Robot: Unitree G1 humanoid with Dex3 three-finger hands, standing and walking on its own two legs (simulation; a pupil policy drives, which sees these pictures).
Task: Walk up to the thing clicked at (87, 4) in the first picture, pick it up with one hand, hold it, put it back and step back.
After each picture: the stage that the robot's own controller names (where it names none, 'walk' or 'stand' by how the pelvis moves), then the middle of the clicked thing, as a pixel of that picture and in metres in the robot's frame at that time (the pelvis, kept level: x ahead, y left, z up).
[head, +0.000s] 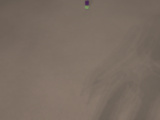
stand; (87, 4) +2.22 +0.00 -0.72
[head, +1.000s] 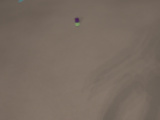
walk; (77, 22) +2.08 +0.29 -0.71
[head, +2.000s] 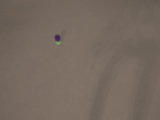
walk; (58, 40) +1.39 +0.45 -0.72
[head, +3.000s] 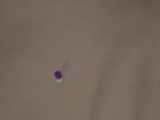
walk; (58, 76) +0.90 +0.36 -0.72
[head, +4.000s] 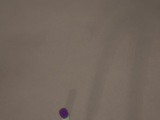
walk; (64, 114) +0.50 +0.26 -0.71
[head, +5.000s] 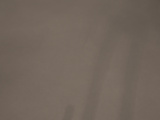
stand; out of the picture +0.32 +0.23 -0.70
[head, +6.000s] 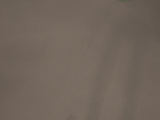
stand; out of the picture +0.29 +0.20 -0.72
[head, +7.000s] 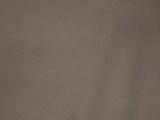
stand; out of the picture +0.29 +0.20 -0.72
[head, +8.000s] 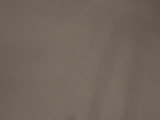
stand; out of the picture +0.28 +0.22 -0.73
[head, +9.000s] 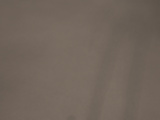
stand; out of the picture +0.27 +0.22 -0.72
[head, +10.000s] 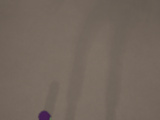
go down; (45, 117) +0.31 +0.24 -0.60
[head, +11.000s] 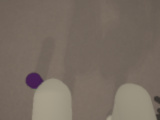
go down; (35, 82) +0.34 +0.27 -0.32
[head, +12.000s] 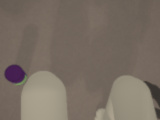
close in; (16, 75) +0.34 +0.28 -0.27
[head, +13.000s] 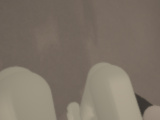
close in; out of the picture +0.31 +0.30 -0.21
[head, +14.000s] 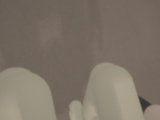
close; out of the picture +0.31 +0.31 -0.21
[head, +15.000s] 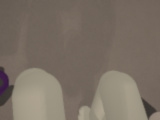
lift; out of the picture +0.28 +0.27 -0.17
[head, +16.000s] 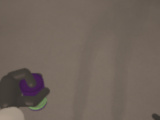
lift; (34, 92) +0.31 +0.18 +0.01
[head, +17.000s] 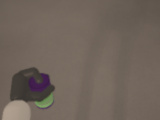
hold; (42, 91) +0.33 +0.17 -0.01
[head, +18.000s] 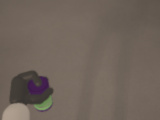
hold; (41, 94) +0.32 +0.18 -0.01
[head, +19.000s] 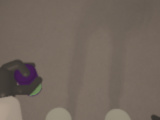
crouch; (29, 81) +0.35 +0.21 -0.07
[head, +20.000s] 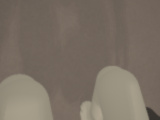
lower; out of the picture +0.34 +0.29 -0.20
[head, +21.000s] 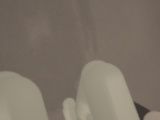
lower; out of the picture +0.35 +0.31 -0.21
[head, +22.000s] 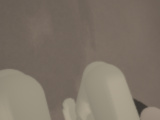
lower; out of the picture +0.34 +0.31 -0.22
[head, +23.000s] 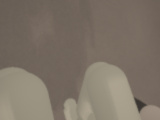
lower; out of the picture +0.33 +0.31 -0.21
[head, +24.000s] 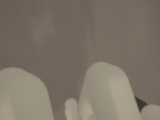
loosen; out of the picture +0.33 +0.31 -0.21
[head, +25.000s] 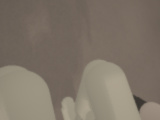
withdraw; out of the picture +0.32 +0.30 -0.22
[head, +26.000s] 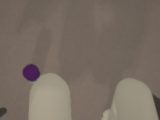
walk; (32, 74) +0.36 +0.26 -0.30
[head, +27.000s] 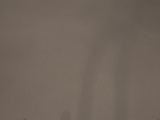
stand; out of the picture +0.29 +0.20 -0.65
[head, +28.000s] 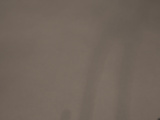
stand; out of the picture +0.30 +0.23 -0.67
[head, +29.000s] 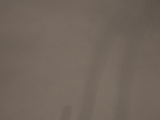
stand; out of the picture +0.31 +0.21 -0.68
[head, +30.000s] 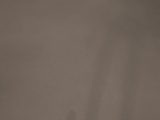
walk; out of the picture +0.32 +0.21 -0.72
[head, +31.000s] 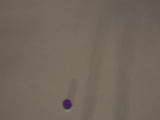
walk; (67, 105) +0.47 +0.19 -0.71
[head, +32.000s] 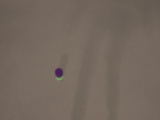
walk; (59, 74) +0.74 +0.20 -0.70
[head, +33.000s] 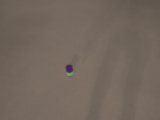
stand; (69, 70) +0.94 +0.22 -0.70
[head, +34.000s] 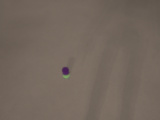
stand; (66, 73) +0.94 +0.23 -0.73
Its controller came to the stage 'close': yes
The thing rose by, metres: 0.70
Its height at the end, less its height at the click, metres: +0.00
